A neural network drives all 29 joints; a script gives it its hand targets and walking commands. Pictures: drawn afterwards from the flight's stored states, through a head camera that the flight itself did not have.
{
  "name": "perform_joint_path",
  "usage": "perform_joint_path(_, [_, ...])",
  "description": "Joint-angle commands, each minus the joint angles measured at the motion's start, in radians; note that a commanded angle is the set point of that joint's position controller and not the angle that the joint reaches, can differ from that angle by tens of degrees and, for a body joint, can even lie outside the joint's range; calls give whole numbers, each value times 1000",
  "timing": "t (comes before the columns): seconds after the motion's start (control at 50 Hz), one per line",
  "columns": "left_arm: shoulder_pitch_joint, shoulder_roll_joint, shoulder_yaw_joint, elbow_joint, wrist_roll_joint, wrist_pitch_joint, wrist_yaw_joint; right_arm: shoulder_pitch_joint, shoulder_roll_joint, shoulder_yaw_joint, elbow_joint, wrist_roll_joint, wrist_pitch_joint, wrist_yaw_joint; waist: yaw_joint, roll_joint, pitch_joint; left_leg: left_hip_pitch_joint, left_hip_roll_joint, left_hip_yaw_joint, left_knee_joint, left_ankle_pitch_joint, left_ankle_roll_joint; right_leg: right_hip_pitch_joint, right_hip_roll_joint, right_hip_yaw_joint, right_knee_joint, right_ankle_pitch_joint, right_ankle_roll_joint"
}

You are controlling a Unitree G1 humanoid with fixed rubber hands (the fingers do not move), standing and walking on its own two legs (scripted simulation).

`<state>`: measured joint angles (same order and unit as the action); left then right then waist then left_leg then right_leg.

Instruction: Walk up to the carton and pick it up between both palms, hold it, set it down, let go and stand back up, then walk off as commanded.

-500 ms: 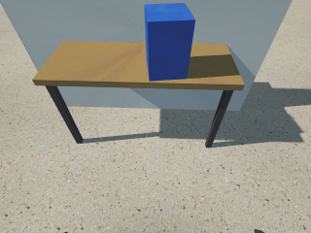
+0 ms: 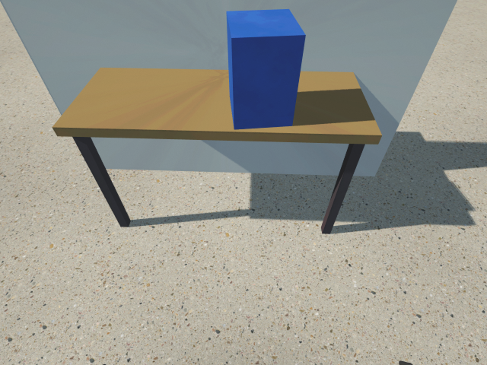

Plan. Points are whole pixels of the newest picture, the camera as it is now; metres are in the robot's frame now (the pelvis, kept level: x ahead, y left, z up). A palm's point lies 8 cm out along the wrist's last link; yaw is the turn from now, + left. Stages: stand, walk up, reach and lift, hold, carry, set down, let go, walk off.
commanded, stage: stand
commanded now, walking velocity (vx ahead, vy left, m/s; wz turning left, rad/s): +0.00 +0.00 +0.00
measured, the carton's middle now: (260, 71) +0.98 -0.05 +0.02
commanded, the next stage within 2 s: none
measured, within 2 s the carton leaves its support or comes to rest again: neither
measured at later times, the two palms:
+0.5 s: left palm out of the picture +0.09 +0.28 -0.11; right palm out of the picture +0.08 -0.29 -0.10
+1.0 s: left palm out of the picture +0.08 +0.28 -0.11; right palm out of the picture +0.08 -0.29 -0.10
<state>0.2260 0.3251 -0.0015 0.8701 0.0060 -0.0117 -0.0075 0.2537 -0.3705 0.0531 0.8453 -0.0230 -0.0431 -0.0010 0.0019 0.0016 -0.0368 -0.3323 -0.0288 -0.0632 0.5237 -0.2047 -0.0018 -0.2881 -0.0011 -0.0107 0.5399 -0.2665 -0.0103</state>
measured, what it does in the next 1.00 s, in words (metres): stands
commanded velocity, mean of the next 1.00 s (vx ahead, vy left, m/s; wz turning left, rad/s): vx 0.00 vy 0.00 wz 0.00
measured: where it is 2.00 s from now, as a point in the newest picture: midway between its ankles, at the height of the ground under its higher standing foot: outside the picture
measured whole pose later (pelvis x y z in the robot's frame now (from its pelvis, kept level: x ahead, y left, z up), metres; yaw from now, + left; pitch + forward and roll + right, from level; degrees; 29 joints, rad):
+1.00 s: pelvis +0.00 +0.00 +0.00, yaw +0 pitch +1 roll +0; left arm 0.23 0.33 0.00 0.88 0.01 -0.01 -0.01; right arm 0.25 -0.37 0.05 0.86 -0.02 -0.04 0.00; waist 0.00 0.00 -0.02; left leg -0.33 -0.03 -0.06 0.52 -0.20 0.00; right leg -0.29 0.00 -0.01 0.54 -0.26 -0.01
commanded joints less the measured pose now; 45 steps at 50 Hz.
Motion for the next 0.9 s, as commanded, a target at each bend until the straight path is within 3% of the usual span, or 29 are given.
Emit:
perform_joint_path(0.0, [-104, 235, 55, -2, 9, -37, 8, -65, -169, -53, 34, 9, -28, -2, -12, -67, -10, 68, 115, -100, -147, 59, 44, 104, -121, 119, -173, 28, -40])
perform_joint_path(0.02, [-81, 235, 60, -5, 13, -37, 7, -68, -204, -68, 44, 13, -31, 1, 3, -45, -12, 68, 113, -97, -139, 50, 43, 94, -116, 118, -185, 47, -39])
perform_joint_path(0.06, [-69, 225, 55, 12, 13, -39, 7, -55, -184, -58, 51, 14, -25, 1, -10, -16, -44, 104, 113, -94, -134, 50, 40, 96, -123, 124, -179, 52, -41])
perform_joint_path(0.08, [-73, 240, 58, -3, 8, -40, 5, -70, -206, -65, 48, 6, -26, -1, 8, -25, -16, 54, 121, -108, -142, 14, 54, 104, -121, 116, -180, 58, -43])
perform_joint_path(0.12, [-95, 231, 52, -3, 6, -44, 4, -64, -181, -55, 35, 12, -20, 1, -11, -44, -19, 94, 120, -100, -135, 83, 48, 77, -126, 127, -181, 52, -37])
perform_joint_path(0.16, [-36, 226, 57, 12, 6, -39, 3, -58, -200, -67, 51, 7, -19, -1, 10, -81, 25, 75, 114, -101, -136, 58, 50, 78, -114, 111, -181, 32, -32])
perform_joint_path(0.18, [-36, 226, 57, 13, 4, -44, 4, -58, -198, -62, 48, 9, -27, 1, 1, -34, -10, 70, 117, -102, -146, 30, 44, 96, -121, 127, -177, 20, -38])
perform_joint_path(0.2, [-71, 237, 55, 16, 6, -43, 2, -63, -172, -59, 53, 12, -26, 1, -3, -47, -11, 94, 112, -101, -133, 47, 42, 73, -119, 117, -179, 6, -43])
perform_joint_path(0.22, [-63, 227, 59, 6, 6, -37, 2, -50, -182, -61, 51, 14, -25, -3, 2, -9, -7, 82, 124, -98, -123, 56, 51, 77, -121, 119, -183, 16, -37])
perform_joint_path(0.24, [-85, 236, 56, 4, 7, -36, -1, -74, -155, -49, 41, 21, -24, 1, -8, -60, -17, 77, 121, -107, -130, 84, 46, 95, -123, 116, -173, 63, -40])
perform_joint_path(0.26, [-74, 220, 54, 3, 4, -39, 0, -70, -172, -55, 49, 15, -24, -4, 2, -17, -68, 101, 123, -96, -108, 104, 41, 120, -124, 113, -173, 66, -31])
perform_joint_path(0.28, [-30, 228, 46, 13, 4, -50, 0, -35, -173, -62, 47, 21, -27, 0, -13, -53, -64, 117, 121, -106, -122, 94, 43, 120, -126, 112, -169, 98, -38])
perform_joint_path(0.32, [-67, 239, 53, 10, -4, -46, 5, -37, -180, -60, 40, 11, -18, -1, -17, -48, -48, 101, 116, -94, -133, 105, 43, 106, -123, 115, -166, 102, -27])
perform_joint_path(0.36, [-57, 219, 51, 7, 0, -43, 7, -62, -189, -55, 53, 10, -23, 0, 10, -44, -15, 66, 118, -99, -140, 88, 53, 113, -133, 133, -174, 106, -42])
perform_joint_path(0.38, [-62, 234, 54, 1, 9, -45, 12, -56, -180, -55, 45, 11, -22, -2, -10, -66, -48, 108, 115, -90, -124, 101, 41, 103, -126, 121, -168, 91, -40])
perform_joint_path(0.42, [-42, 215, 51, 9, -3, -44, 6, -54, -201, -58, 58, 6, -27, -3, 15, -52, -51, 110, 130, -93, -134, 90, 56, 110, -127, 130, -166, 73, -41])
perform_joint_path(0.44, [-58, 226, 52, 6, 2, -42, 4, -68, -184, -53, 47, 13, -25, -4, 6, -69, -52, 95, 130, -94, -136, 97, 49, 116, -126, 116, -156, 84, -37])
perform_joint_path(0.46, [-60, 226, 52, 9, 0, -41, 6, -49, -178, -51, 49, 16, -28, 2, 4, -38, -14, 84, 118, -97, -130, 70, 53, 95, -123, 131, -168, 83, -38])
perform_joint_path(0.5, [-63, 233, 54, 3, 12, -36, 4, -83, -166, -48, 55, 18, -23, -6, 3, -62, -9, 71, 126, -104, -148, 38, 53, 94, -115, 111, -167, 44, -38])
perform_joint_path(0.52, [-53, 236, 55, 3, 11, -42, 3, -81, -175, -50, 45, 16, -25, -7, -4, -6, -29, 96, 124, -87, -142, 77, 49, 88, -120, 129, -171, 44, -40])
perform_joint_path(0.56, [-67, 235, 59, 13, 13, -32, 5, -58, -203, -63, 48, 13, -27, -7, -6, -61, 12, 79, 128, -111, -143, 23, 46, 68, -122, 132, -187, 59, -46])
perform_joint_path(0.6, [-43, 223, 54, 8, 11, -33, 5, -45, -198, -55, 49, 15, -22, -7, 3, -10, -13, 80, 128, -99, -144, 52, 51, 91, -120, 120, -170, 26, -45])
perform_joint_path(0.62, [-53, 222, 51, 7, 6, -37, 4, -62, -191, -57, 47, 10, -20, -2, 3, -47, -50, 97, 121, -97, -141, 60, 41, 107, -114, 114, -158, 35, -43])
perform_joint_path(0.72, [-51, 223, 51, 9, 14, -35, 6, -53, -182, -60, 49, 16, -27, -1, -8, -39, 5, 82, 118, -102, -142, 16, 47, 73, -121, 124, -175, 18, -47])
perform_joint_path(0.74, [-66, 225, 55, 12, 3, -39, 3, -32, -166, -52, 60, 18, -24, -2, -10, -64, -4, 77, 120, -101, -142, 38, 51, 77, -122, 121, -160, 34, -43])
perform_joint_path(0.82, [-29, 226, 54, 23, 0, -41, -2, -52, -210, -62, 54, 9, -25, -2, 18, -29, 6, 68, 128, -106, -151, 63, 47, 85, -124, 133, -163, 30, -46])
perform_joint_path(0.84, [-29, 222, 51, 23, 6, -37, 1, -52, -207, -67, 50, 15, -28, -1, -1, -55, -2, 76, 118, -101, -152, 44, 46, 97, -115, 116, -166, 22, -49])
perform_joint_path(0.86, [-36, 223, 55, 21, 5, -35, 3, -42, -218, -66, 64, 10, -21, -3, 13, -17, -20, 82, 116, -95, -142, 32, 49, 96, -119, 130, -174, 27, -48])
perform_joint_path(0.88, [-42, 211, 55, 18, 4, -34, 3, -72, -207, -67, 49, 10, -24, -1, 9, -38, -1, 72, 116, -100, -144, 7, 54, 80, -116, 129, -171, 6, -44])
